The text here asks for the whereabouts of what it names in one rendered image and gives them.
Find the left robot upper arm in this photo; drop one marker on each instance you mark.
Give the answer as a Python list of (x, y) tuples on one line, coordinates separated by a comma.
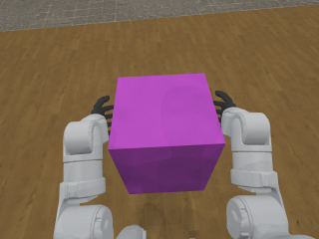
[(85, 222)]

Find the left robot hand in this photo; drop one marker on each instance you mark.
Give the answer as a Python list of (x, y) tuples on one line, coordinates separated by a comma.
[(99, 110)]

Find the robot left forearm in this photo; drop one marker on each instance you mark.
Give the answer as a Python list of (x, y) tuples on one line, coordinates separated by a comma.
[(83, 173)]

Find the right robot upper arm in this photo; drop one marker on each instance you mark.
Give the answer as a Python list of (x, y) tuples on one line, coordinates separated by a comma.
[(257, 217)]

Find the robot left thigh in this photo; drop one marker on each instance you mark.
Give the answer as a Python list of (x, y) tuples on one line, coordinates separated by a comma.
[(133, 232)]

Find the carton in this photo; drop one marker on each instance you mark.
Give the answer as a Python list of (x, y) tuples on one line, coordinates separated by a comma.
[(165, 133)]

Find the right robot hand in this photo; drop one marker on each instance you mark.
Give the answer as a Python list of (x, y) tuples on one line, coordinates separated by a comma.
[(228, 103)]

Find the robot right forearm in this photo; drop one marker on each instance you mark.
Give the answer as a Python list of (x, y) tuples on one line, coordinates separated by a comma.
[(250, 137)]

